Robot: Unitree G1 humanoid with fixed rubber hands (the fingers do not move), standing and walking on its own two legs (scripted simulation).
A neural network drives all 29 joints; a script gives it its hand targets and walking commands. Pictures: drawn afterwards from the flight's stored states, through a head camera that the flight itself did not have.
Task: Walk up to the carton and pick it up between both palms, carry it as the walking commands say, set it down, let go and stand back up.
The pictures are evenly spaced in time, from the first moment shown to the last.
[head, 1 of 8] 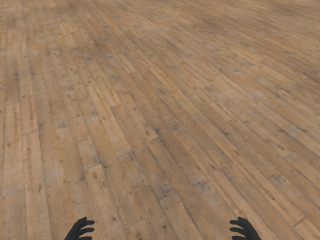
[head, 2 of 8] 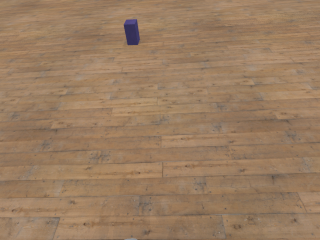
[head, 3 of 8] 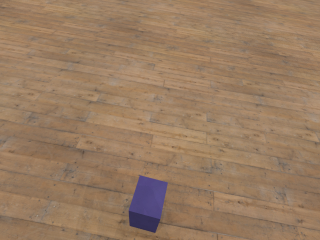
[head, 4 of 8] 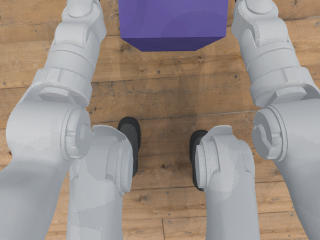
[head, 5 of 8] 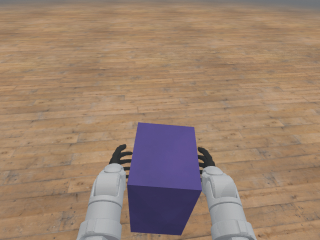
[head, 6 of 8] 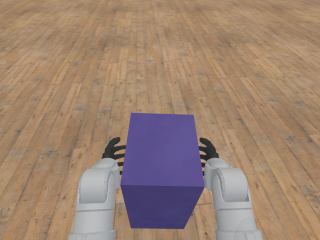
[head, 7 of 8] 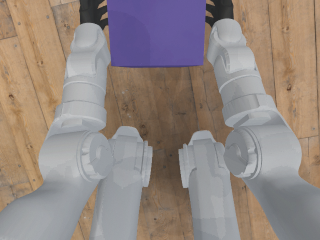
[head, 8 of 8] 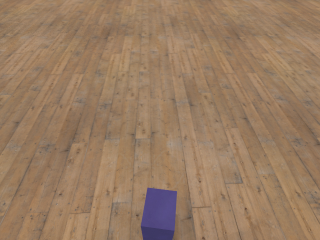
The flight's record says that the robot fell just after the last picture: no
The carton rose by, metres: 0.68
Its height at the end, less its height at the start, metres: +0.00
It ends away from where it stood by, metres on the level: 1.00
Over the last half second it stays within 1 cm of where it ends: yes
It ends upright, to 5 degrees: yes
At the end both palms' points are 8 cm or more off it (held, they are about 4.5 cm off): yes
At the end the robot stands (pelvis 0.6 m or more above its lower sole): yes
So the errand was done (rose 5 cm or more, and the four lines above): yes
